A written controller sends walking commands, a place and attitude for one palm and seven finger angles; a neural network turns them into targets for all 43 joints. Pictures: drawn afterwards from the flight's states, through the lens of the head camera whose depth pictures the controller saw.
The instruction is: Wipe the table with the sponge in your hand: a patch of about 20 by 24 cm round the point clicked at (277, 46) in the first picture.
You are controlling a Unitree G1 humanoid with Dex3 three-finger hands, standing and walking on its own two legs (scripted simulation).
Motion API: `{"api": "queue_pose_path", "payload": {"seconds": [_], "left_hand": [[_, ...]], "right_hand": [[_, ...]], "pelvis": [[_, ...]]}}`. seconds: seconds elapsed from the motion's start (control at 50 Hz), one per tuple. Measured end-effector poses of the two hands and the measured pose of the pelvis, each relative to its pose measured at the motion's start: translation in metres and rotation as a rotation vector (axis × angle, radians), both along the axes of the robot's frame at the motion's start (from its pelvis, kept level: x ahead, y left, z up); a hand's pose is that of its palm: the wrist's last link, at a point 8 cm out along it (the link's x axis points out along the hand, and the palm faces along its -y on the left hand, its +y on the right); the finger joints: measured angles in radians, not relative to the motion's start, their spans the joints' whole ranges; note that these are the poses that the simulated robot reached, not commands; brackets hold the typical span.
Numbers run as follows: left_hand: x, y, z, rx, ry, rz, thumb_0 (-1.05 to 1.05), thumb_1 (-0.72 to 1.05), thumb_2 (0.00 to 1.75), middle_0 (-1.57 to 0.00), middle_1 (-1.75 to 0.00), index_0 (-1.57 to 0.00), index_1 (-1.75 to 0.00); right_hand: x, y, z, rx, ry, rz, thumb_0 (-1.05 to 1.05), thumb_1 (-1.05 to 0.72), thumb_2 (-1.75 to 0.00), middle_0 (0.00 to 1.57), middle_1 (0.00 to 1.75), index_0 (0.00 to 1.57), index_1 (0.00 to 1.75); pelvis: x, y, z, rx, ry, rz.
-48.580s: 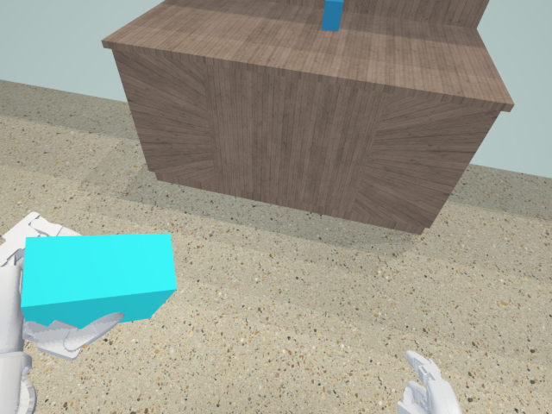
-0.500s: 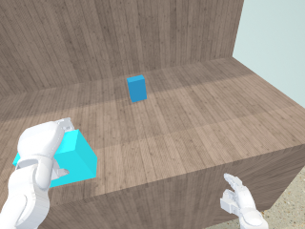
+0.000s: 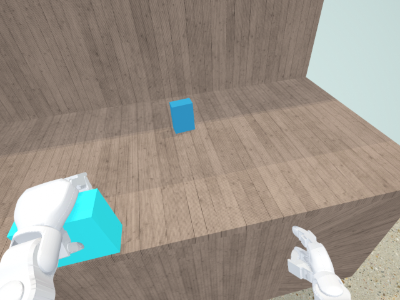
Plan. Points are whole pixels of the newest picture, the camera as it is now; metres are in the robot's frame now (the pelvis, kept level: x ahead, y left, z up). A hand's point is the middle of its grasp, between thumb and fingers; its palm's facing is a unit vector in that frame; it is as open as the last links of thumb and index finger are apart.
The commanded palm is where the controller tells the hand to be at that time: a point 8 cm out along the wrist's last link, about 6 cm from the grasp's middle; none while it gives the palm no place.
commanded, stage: bring the sponge back beside the body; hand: left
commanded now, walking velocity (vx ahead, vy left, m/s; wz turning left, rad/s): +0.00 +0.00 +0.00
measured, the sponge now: (78, 235) +0.18 +0.29 +0.06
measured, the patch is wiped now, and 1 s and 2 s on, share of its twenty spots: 1.00 1.00 1.00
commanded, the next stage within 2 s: step back with the hand held close in 0.34 s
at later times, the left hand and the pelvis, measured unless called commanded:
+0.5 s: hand (75, 217) +0.19 +0.27 +0.12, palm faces +0.16 -0.29 -0.94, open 10.4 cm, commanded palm +0.16 +0.28 +0.19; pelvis +0.00 +0.00 +0.00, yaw +0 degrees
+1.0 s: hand (79, 194) +0.21 +0.26 +0.16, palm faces +0.34 -0.83 -0.45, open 10.4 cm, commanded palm +0.16 +0.30 +0.19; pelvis -0.01 +0.02 -0.01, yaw -1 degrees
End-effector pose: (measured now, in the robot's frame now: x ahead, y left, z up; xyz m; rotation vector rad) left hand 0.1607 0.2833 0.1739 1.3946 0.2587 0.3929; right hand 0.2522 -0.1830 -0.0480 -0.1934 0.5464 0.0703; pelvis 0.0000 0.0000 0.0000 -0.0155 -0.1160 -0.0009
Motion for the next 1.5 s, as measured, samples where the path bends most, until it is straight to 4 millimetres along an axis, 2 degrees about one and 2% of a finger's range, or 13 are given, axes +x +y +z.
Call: {"api": "queue_pose_path", "payload": {"seconds": [0.3,0.48,0.52,0.56,0.62,0.68,0.8,0.9,1.02,1.14,1.24,1.38,1.5], "left_hand": [[-0.002,-0.001,0.005,0.016,-0.033,-0.017,-0.01,-0.53,1.04,-0.68,-1.32,-0.73,-1.29],[-0.001,-0.005,-0.001,0.003,-0.009,-0.034,-0.01,-0.53,1.04,-0.68,-1.32,-0.73,-1.29],[0.001,0.002,-0.005,-0.358,-0.125,-0.093,-0.01,-0.53,1.04,-0.68,-1.32,-0.73,-1.29],[0.005,0.006,-0.013,-0.602,-0.229,-0.15,-0.01,-0.53,1.04,-0.68,-1.32,-0.73,-1.29],[0.013,0.005,-0.017,-0.789,-0.369,-0.229,-0.01,-0.53,1.04,-0.68,-1.32,-0.73,-1.29],[0.016,-0.003,-0.005,-0.856,-0.487,-0.333,-0.01,-0.54,1.04,-0.68,-1.32,-0.73,-1.29],[0.013,0.001,0.026,-0.769,-0.573,-0.451,-0.01,-0.54,1.04,-0.68,-1.32,-0.73,-1.3],[0.015,0.018,0.019,-0.74,-0.547,-0.396,-0.01,-0.54,1.04,-0.68,-1.32,-0.73,-1.3],[0.009,0.017,0.003,-0.79,-0.519,-0.346,-0.01,-0.54,1.05,-0.68,-1.33,-0.73,-1.3],[-0.011,0.006,0.01,-0.783,-0.572,-0.418,-0.01,-0.54,1.05,-0.68,-1.33,-0.73,-1.3],[-0.027,0.014,0.017,-0.754,-0.638,-0.429,-0.01,-0.55,1.05,-0.68,-1.33,-0.73,-1.3],[-0.035,0.03,0.009,-0.75,-0.679,-0.366,-0.01,-0.55,1.05,-0.68,-1.33,-0.73,-1.3],[-0.037,0.017,0.004,-0.759,-0.665,-0.391,-0.01,-0.55,1.05,-0.68,-1.33,-0.73,-1.3]], "right_hand": [[-0.004,0.004,0.003,0.005,-0.018,0.004,0.01,-0.9,-0.9,0.2,0.3,0.2,0.3],[-0.006,0.0,0.002,0.0,-0.019,-0.005,0.01,-0.9,-0.9,0.2,0.3,0.2,0.3],[-0.01,0.0,0.005,-0.01,-0.033,-0.001,0.01,-0.9,-0.9,0.2,0.3,0.2,0.3],[-0.02,-0.002,0.006,-0.03,-0.035,0.002,0.01,-0.91,-0.9,0.2,0.3,0.2,0.3],[-0.043,-0.011,0.001,-0.084,0.009,-0.026,0.01,-0.9,-0.9,0.2,0.3,0.2,0.3],[-0.069,-0.025,-0.011,-0.135,0.08,-0.081,0.01,-0.9,-0.9,0.2,0.3,0.2,0.3],[-0.116,-0.046,-0.033,-0.167,0.227,-0.208,0.01,-0.9,-0.9,0.2,0.3,0.2,0.3],[-0.136,-0.048,-0.043,-0.153,0.279,-0.267,0.01,-0.91,-0.9,0.2,0.3,0.2,0.3],[-0.127,-0.038,-0.038,-0.13,0.215,-0.238,0.01,-0.91,-0.9,0.2,0.3,0.2,0.3],[-0.104,-0.031,-0.025,-0.137,0.116,-0.179,0.01,-0.9,-0.9,0.2,0.3,0.2,0.3],[-0.095,-0.028,-0.017,-0.148,0.06,-0.164,0.01,-0.9,-0.9,0.2,0.3,0.2,0.3],[-0.106,-0.021,-0.018,-0.151,0.047,-0.155,0.01,-0.9,-0.9,0.2,0.3,0.2,0.3],[-0.13,-0.023,-0.027,-0.143,0.079,-0.145,0.01,-0.9,-0.9,0.2,0.3,0.2,0.3]], "pelvis": [[-0.004,0.0,0.0,0.0,-0.012,-0.002],[-0.004,0.001,0.0,0.001,-0.007,-0.003],[-0.005,0.0,-0.001,-0.006,0.017,0.006],[-0.006,-0.001,-0.002,-0.009,0.048,0.003],[-0.007,-0.001,-0.006,-0.021,0.074,0.0],[-0.006,0.004,-0.01,-0.023,0.082,-0.001],[-0.001,0.014,-0.011,-0.025,0.134,-0.003],[0.0,0.019,-0.01,-0.018,0.149,-0.012],[-0.008,0.018,-0.009,-0.021,0.146,-0.015],[-0.022,0.016,-0.014,-0.031,0.148,-0.005],[-0.03,0.018,-0.019,-0.038,0.143,0.0],[-0.042,0.021,-0.021,-0.038,0.132,-0.006],[-0.055,0.015,-0.024,-0.047,0.119,-0.011]]}}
